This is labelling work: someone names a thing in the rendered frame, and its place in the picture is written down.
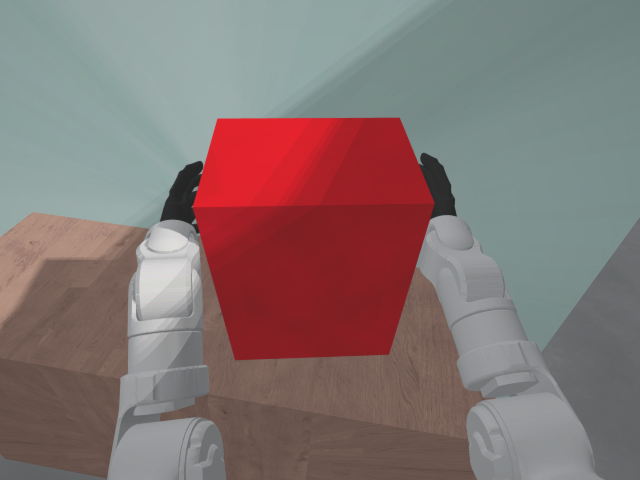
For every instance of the robot right hand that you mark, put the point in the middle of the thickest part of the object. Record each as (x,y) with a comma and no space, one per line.
(439,186)

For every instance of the left robot forearm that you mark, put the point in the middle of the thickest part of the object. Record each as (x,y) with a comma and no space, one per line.
(165,321)

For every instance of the robot left upper arm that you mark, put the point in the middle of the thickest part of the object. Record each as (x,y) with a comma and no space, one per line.
(181,449)

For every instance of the carton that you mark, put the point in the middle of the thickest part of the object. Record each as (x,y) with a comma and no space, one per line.
(312,229)

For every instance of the robot left hand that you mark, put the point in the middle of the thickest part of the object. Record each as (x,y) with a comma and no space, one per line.
(181,198)

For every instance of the robot right upper arm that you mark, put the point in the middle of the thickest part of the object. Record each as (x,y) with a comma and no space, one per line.
(527,437)

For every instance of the right robot forearm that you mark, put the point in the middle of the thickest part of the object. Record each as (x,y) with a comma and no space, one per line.
(495,356)

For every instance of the pedestal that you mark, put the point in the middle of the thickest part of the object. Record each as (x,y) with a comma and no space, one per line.
(64,347)

